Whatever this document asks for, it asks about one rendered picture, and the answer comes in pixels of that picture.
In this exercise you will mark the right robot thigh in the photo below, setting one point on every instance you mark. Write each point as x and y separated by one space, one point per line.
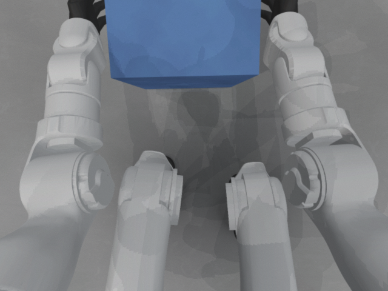
265 255

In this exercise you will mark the robot right shin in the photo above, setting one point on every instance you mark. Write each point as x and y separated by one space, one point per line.
276 186

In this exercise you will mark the left robot upper arm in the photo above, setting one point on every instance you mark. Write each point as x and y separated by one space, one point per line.
62 195

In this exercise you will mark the robot right forearm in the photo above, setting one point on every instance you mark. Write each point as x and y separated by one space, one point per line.
303 89

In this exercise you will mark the right robot hand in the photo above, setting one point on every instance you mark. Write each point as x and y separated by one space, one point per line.
278 7

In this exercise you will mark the right robot upper arm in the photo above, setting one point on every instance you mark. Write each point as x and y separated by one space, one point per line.
336 186

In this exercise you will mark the left robot hand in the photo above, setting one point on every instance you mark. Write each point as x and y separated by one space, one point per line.
87 10

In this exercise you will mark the carton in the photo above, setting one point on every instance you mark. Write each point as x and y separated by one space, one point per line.
183 44

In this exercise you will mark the robot left forearm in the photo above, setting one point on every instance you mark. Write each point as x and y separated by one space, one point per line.
73 93

